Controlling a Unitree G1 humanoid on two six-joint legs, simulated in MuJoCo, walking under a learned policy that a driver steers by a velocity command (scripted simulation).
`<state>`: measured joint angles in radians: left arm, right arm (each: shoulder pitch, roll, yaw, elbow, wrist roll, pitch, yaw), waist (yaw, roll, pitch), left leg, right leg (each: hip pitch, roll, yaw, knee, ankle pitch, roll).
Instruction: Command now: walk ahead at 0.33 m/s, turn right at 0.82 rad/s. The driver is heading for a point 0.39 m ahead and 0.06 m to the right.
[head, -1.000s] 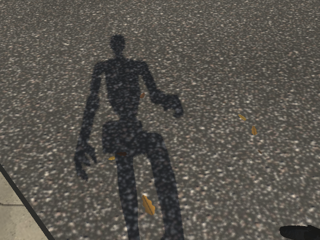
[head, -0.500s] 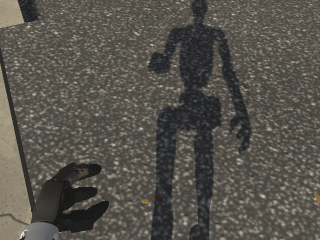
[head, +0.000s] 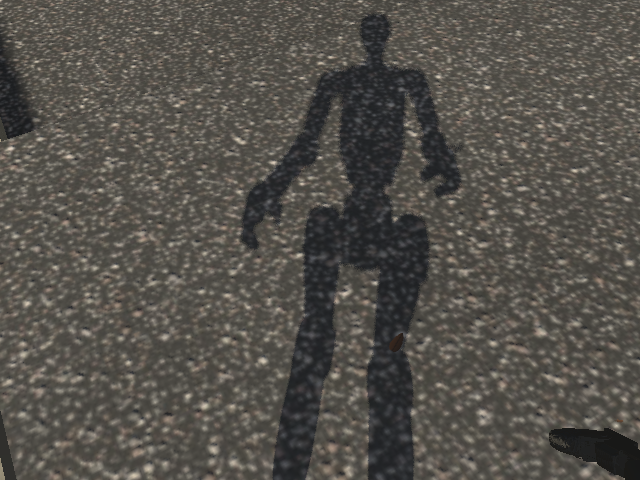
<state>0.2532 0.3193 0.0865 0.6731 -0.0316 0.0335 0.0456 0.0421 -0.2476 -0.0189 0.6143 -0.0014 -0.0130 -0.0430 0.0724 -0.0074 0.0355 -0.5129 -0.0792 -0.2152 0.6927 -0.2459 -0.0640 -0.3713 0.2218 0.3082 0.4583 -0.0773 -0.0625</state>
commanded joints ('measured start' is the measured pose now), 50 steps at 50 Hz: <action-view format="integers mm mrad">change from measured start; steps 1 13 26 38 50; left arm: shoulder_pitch -40 -83 -302 -90 -67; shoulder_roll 141 103 -1 93 80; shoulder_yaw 37 7 -39 -15 -26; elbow -103 -143 -204 -58 79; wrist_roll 3 77 -30 31 22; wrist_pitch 1 1 -68 -108 -72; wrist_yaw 3 -132 -144 -68 -45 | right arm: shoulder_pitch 32 229 370 360 126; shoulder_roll -118 -200 -292 -145 -125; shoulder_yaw -50 -61 -83 -32 -33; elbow -58 9 121 87 22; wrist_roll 26 -35 32 6 -14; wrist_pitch -39 -71 -56 -50 -61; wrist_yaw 13 40 13 7 45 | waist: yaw -59 -86 -121 -123 -69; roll -200 121 172 -33 -65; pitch -146 -3 99 -150 -99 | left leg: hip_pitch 246 349 532 -44 79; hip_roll -23 301 346 207 119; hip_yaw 56 -4 379 174 183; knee -141 -564 -398 497 -124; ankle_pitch -52 -302 823 -89 204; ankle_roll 15 154 142 -4 73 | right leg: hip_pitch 10 -524 -260 172 246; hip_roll -233 -226 -215 -435 -401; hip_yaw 373 -218 -408 -122 -171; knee -182 859 274 -138 -34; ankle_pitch -608 -53 -173 666 521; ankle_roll -83 90 -5 -223 -132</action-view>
